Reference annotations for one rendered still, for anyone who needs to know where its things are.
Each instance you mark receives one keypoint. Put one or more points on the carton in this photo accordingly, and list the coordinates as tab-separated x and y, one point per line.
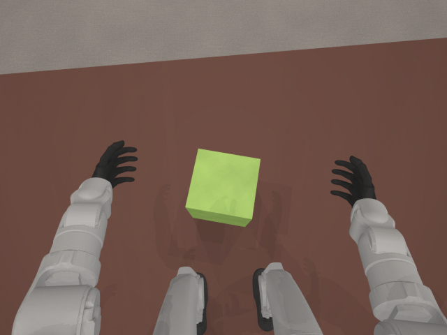
223	187

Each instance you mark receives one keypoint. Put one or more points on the right robot upper arm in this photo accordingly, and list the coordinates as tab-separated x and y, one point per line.
405	327

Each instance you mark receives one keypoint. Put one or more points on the robot right forearm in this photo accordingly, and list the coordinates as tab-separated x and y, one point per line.
397	291

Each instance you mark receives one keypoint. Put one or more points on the robot left shin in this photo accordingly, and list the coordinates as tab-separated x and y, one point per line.
188	270

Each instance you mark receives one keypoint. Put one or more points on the right robot hand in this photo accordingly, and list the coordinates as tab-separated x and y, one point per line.
361	187

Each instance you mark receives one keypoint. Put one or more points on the left robot upper arm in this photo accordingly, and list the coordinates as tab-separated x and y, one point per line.
61	310

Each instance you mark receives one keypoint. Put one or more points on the left robot hand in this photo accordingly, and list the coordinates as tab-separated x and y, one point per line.
107	166

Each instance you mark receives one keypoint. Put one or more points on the right robot thigh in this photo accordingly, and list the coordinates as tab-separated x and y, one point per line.
291	314

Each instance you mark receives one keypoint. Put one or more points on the robot left forearm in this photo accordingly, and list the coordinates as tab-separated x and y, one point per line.
76	248

